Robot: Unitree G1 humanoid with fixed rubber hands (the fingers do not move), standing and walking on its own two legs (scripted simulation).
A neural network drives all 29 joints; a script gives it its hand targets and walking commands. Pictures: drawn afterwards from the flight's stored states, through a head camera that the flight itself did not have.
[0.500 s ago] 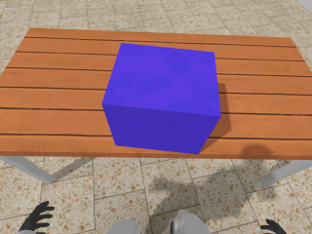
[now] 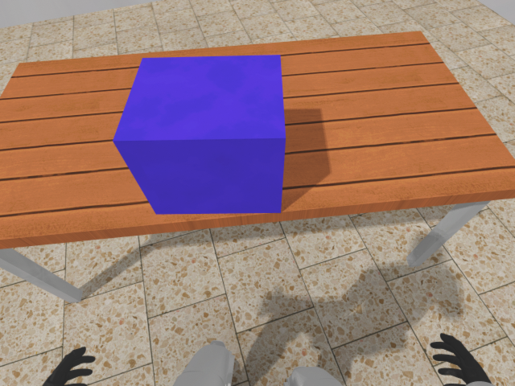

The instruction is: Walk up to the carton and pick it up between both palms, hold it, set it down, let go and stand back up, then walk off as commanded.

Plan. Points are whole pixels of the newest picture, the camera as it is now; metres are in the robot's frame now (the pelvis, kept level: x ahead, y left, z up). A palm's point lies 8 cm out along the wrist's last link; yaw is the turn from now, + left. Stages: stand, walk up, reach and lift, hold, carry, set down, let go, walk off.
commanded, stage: walk off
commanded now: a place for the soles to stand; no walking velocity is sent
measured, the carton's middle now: (214, 138) +0.60 +0.09 -0.04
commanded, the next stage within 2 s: none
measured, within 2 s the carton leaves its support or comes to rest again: neither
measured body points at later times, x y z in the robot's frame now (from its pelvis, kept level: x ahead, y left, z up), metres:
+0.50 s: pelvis -0.16 -0.01 -0.02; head -0.10 +0.01 +0.43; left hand -0.08 +0.32 -0.12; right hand -0.01 -0.32 -0.11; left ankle -0.19 +0.12 -0.71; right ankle +0.00 -0.10 -0.71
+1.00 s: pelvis -0.33 -0.03 +0.00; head -0.27 -0.07 +0.44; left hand -0.28 +0.31 -0.07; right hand -0.16 -0.33 -0.13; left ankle -0.32 +0.14 -0.64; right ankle -0.28 -0.15 -0.71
